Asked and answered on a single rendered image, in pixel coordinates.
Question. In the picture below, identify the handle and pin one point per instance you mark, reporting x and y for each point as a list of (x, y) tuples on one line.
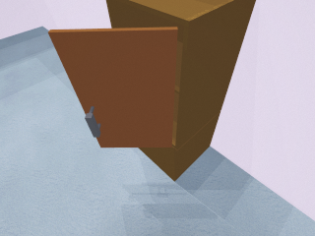
[(93, 125)]

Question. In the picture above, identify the cupboard door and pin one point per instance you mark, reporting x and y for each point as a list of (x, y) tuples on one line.
[(128, 76)]

